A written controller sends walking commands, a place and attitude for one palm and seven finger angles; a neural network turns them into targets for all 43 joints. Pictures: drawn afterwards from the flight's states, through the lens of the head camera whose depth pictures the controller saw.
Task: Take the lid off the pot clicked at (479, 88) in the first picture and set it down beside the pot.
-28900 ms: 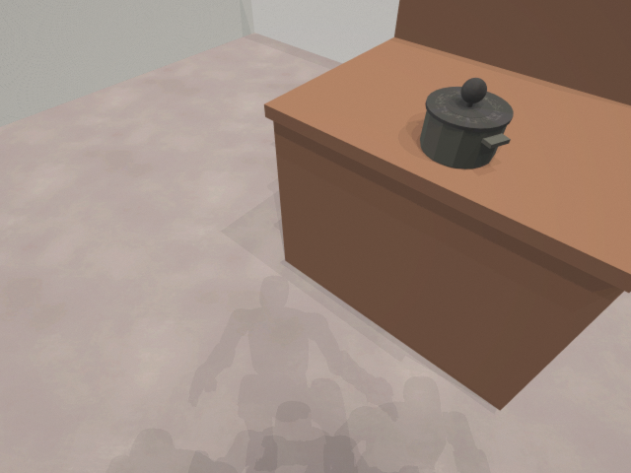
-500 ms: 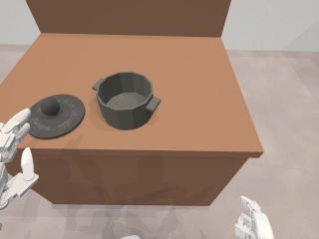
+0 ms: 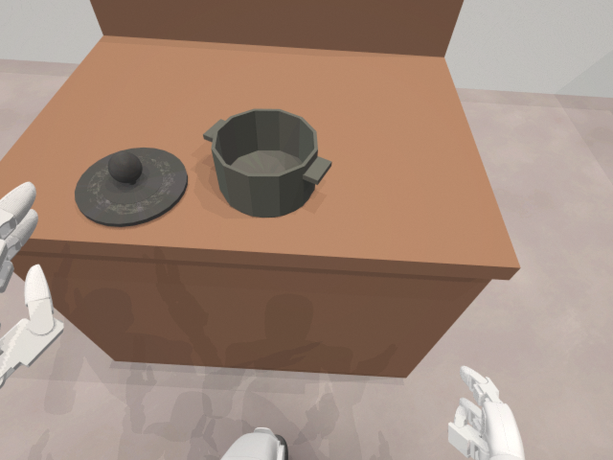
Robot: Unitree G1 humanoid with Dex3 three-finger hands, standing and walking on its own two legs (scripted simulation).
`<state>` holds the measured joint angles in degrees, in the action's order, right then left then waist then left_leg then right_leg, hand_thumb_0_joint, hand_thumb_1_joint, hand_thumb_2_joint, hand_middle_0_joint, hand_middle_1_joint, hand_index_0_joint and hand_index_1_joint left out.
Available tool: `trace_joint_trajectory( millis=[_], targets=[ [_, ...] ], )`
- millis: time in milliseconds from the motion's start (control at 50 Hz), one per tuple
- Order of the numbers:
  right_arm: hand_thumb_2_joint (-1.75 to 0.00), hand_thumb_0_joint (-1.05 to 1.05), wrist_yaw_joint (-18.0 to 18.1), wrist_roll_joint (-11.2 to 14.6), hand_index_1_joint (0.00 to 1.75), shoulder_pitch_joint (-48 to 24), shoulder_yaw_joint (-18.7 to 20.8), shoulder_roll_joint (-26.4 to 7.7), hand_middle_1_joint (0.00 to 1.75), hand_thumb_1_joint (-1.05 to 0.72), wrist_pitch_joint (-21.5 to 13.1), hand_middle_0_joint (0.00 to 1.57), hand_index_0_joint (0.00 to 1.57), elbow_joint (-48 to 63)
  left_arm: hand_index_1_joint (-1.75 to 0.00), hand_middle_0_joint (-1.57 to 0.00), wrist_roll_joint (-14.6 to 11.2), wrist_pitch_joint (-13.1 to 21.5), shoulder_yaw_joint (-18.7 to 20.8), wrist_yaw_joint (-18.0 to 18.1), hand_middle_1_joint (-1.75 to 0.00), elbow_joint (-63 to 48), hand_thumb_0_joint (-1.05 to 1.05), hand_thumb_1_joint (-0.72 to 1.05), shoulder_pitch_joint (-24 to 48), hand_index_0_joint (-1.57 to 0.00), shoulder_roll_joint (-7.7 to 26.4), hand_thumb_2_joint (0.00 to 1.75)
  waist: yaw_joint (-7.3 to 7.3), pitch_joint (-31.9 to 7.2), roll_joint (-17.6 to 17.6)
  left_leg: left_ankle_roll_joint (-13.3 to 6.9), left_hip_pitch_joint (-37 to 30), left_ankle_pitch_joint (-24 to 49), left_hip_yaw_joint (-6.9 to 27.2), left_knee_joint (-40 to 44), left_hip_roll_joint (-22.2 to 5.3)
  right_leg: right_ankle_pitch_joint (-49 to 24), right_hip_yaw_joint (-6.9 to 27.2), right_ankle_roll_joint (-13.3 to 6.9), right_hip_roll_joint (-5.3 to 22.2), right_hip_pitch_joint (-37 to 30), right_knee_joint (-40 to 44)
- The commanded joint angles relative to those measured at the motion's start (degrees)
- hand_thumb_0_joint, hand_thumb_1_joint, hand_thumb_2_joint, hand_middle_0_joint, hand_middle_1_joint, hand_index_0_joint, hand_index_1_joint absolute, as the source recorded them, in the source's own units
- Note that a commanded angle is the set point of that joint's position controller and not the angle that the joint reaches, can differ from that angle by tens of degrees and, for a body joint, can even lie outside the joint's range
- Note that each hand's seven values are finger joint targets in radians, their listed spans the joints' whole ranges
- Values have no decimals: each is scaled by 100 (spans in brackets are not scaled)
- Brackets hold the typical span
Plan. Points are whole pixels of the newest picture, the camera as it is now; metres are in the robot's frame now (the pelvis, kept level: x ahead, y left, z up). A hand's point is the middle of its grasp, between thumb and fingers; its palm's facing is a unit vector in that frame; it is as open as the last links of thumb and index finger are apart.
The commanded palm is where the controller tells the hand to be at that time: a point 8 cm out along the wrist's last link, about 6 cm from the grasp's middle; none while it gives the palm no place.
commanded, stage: step back with the hand held close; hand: left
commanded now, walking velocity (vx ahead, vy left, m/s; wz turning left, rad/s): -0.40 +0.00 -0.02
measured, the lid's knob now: (125, 167) +0.54 +0.35 +0.02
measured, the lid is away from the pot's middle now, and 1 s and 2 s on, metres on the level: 0.24 0.24 0.24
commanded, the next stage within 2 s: stop stepping back and stand still in 0.70 s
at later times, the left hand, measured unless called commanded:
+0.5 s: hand (25, 377) +0.15 +0.23 +0.18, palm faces +0.29 -0.87 -0.39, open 7.4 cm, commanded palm +0.09 +0.29 +0.19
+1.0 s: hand out of the picture +0.05 +0.26 +0.16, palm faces +0.19 -0.89 -0.41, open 7.4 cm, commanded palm -0.01 +0.32 +0.19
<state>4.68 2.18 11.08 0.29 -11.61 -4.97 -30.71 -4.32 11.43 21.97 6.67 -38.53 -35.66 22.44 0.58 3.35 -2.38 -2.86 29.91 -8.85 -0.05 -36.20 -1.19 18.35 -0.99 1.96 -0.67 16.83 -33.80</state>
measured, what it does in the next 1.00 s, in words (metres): walks backwards: left foot, then right foot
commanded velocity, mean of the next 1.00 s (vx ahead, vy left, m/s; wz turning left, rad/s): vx -0.25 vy -0.01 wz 0.01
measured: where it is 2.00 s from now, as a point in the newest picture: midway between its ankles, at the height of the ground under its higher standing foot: outside the picture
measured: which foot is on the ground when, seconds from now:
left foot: down 0.00-0.40, up 0.42-0.54, down 0.56-0.84, up 0.86-0.98, down 1.00-1.00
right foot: down 0.00-0.54, up 0.56-0.80, down 0.82-1.00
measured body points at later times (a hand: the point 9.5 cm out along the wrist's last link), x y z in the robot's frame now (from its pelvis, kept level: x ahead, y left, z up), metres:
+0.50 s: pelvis -0.04 +0.01 +0.00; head -0.02 +0.05 +0.44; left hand +0.13 +0.28 +0.20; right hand +0.12 -0.23 -0.08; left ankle +0.02 +0.09 -0.68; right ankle +0.00 -0.16 -0.72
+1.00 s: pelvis -0.16 +0.05 +0.00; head -0.15 +0.09 +0.44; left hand +0.03 +0.30 +0.18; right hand -0.03 -0.22 -0.06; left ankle -0.12 +0.14 -0.72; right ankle -0.16 -0.10 -0.72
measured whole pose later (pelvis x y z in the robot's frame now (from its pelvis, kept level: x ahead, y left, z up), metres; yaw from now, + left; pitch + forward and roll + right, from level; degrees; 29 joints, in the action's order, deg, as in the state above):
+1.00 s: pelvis -0.16 +0.05 +0.00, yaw -5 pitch +1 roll -3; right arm 2.9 2.6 13.4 1.1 -11.4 -2.1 -32.5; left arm -3.7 8.4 21.6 7.1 -42.6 -40.2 24.1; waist -2.5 0.2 2.4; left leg -1.2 25.5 -26.2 1.6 -45.9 -1.0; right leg 18.4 -1.7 1.5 -0.6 19.3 -37.3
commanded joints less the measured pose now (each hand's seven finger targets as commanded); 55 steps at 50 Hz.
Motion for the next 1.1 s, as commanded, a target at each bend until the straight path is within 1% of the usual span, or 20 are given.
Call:
trace_joint_trajectory(
  millis=[0,100,220,300,340,380,400,480,520,580,700,760,780,800,820,880,940,980,1020,1080],
  targets=[
    [-90,0,-1,-61,30,-375,311,-721,30,-90,-344,20,20,861,-30,-20,-24,478,703,105,-30,-1360,0,90,-206,-20,904,90,-32,-801,-370,1,-613,-2362,804,1214,-619,52,60,-367,148,268,536],
    [-90,0,7,-63,30,-371,348,-699,30,-90,-323,20,20,764,-30,-20,-63,571,666,120,-30,-1327,0,90,-142,-20,909,90,-84,-1088,123,74,-1160,-1270,494,409,-485,-1080,463,-464,549,566,537],
    [-90,0,3,-106,30,-460,399,-799,30,-90,-344,20,20,806,-30,-20,-15,642,805,130,-30,-1343,0,90,-17,-20,981,90,-56,-811,-1024,-74,-235,-3065,1183,1757,-1041,569,-115,-284,-142,242,-226],
    [-90,0,-57,-150,30,-221,469,-740,30,-90,-335,20,20,692,-30,-20,-50,669,863,111,-30,-1335,0,90,-229,-20,1027,90,-37,-1217,-806,-51,-442,-2633,1127,1707,-1204,754,-143,-376,-141,-78,-147],
    [-90,0,-58,-126,30,-243,462,-690,30,-90,-266,20,20,691,-30,-20,-6,671,734,95,-30,-1325,0,90,-68,-20,1033,90,-99,-991,-103,210,-598,-2593,423,415,-678,518,259,-621,421,473,711],
    [-90,0,-51,-123,30,-313,432,-535,30,-90,-246,20,20,587,-30,-20,-3,620,771,143,-30,-1443,0,90,221,-20,1201,90,-103,-890,1413,518,-1109,-2144,-99,-2344,249,169,1918,-1283,1908,1810,1835],
    [-90,0,-96,-162,30,-429,394,-449,30,-90,-178,20,20,493,-30,-20,28,472,594,143,-30,-1196,0,90,358,-20,997,90,-150,-787,1634,452,-899,-2132,84,-3178,170,-1090,1774,-1404,2191,1777,1741],
    [-90,0,-87,-35,30,-742,210,-415,30,-90,-54,20,20,530,-30,-20,101,462,693,171,-30,-1219,0,90,604,-20,1134,90,-302,-571,661,337,-630,-1701,207,-241,-41,-3569,601,-629,1510,654,-212],
    [-90,0,-82,-95,30,-696,372,-659,30,-90,-218,20,20,656,-30,-20,30,673,861,216,-30,-1691,0,90,440,-20,1173,90,-170,-723,-1675,-313,-1324,1275,1613,1655,-1456,18,76,-52,133,1376,-1739],
    [-90,0,-273,-173,30,-254,545,-730,30,-90,-537,20,20,513,-30,-20,-189,747,966,129,-30,-1772,0,90,10,-20,1160,90,-184,-1610,-1102,-529,-1533,1402,1875,1547,-1877,1682,701,-71,-314,1487,-3282],
    [-90,0,-369,-206,30,-285,415,-674,30,-90,-501,20,20,526,-30,-20,-93,481,779,103,-30,-1743,0,90,-373,-20,993,90,-60,-1231,-1283,-319,-1084,-165,1226,1762,-1510,753,94,-141,-223,330,-714],
    [-90,0,-282,-245,30,-319,399,-740,30,-90,-451,20,20,589,-30,-20,-90,454,734,71,-30,-1502,0,90,-317,-20,1055,90,-47,-1183,-949,19,-635,-1721,948,1641,-1206,-91,-245,-265,-240,-633,670],
    [-90,0,-402,-414,30,34,685,-1665,30,-90,-370,20,20,-882,-30,-20,564,-652,-1542,-608,-30,3730,0,90,861,-20,-428,90,-763,-877,-229,252,-229,369,1176,-602,-835,-1538,470,-312,777,-310,949],
    [-90,0,-371,103,30,-481,579,-461,30,-90,-373,20,20,755,-30,-20,-151,276,712,-208,-30,-2560,0,90,1476,-20,1521,90,-16,-1473,958,499,-2083,-1908,104,-1090,-205,-1073,382,-635,987,638,1821],
    [-90,0,-131,16,30,-437,415,-513,30,-90,-363,20,20,693,-30,-20,-78,422,1231,-21,-30,-1333,0,90,205,-20,1901,90,-202,-603,2162,499,-1132,-2124,-150,-2331,239,-396,972,-1175,1652,1178,2203],
    [-90,0,-238,81,30,-684,319,-415,30,-90,-24,20,20,786,-30,-20,-57,99,725,29,-30,-1705,0,90,-151,-20,1164,90,-240,-930,1029,260,-448,-2186,653,-3405,-180,-2336,1339,-1374,2049,642,1063],
    [-90,0,-130,25,30,-657,239,-563,30,-90,-8,20,20,706,-30,-20,83,120,750,287,-30,-1787,0,90,-179,-20,1096,90,-284,-385,-307,109,-947,-1622,367,118,-140,-915,345,-608,1082,795,157],
    [-90,0,-86,-27,30,-548,381,-800,30,-90,-240,20,20,809,-30,-20,69,258,844,393,-30,-1778,0,90,-118,-20,1162,90,-164,-355,-1688,-281,-1173,-1637,1867,2038,-1158,652,-291,-142,-79,1050,-1382],
    [-90,0,-182,-46,30,-380,383,-705,30,-90,-417,20,20,656,-30,-20,82,237,744,296,-30,-1651,0,90,5,-20,1177,90,-251,-636,-1468,-472,-336,-3538,2653,2769,-1323,1066,267,-103,-379,895,-2911],
    [-90,0,-356,-54,30,-434,337,-616,30,-90,-405,20,20,561,-30,-20,77,148,897,218,-30,-1300,0,90,-268,-20,1207,90,-76,-596,-892,-380,-271,-3198,1922,2581,-1037,871,5,-181,-228,429,-1773]
  ],
)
